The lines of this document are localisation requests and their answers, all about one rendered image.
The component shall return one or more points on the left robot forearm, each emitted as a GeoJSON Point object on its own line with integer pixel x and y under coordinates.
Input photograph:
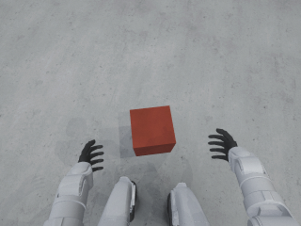
{"type": "Point", "coordinates": [71, 197]}

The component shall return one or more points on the left robot hand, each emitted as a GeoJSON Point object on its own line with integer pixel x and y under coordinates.
{"type": "Point", "coordinates": [86, 154]}

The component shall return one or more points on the right robot foot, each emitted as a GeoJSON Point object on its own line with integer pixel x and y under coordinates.
{"type": "Point", "coordinates": [169, 210]}

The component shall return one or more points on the right robot forearm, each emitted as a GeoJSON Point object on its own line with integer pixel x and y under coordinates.
{"type": "Point", "coordinates": [260, 196]}

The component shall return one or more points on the robot right upper arm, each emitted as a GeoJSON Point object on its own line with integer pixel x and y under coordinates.
{"type": "Point", "coordinates": [271, 221]}

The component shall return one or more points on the carton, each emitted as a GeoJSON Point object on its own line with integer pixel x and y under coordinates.
{"type": "Point", "coordinates": [152, 130]}

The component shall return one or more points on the left robot thigh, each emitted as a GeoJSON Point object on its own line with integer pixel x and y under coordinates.
{"type": "Point", "coordinates": [118, 206]}

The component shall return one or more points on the right robot hand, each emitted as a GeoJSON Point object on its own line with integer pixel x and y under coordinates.
{"type": "Point", "coordinates": [227, 144]}

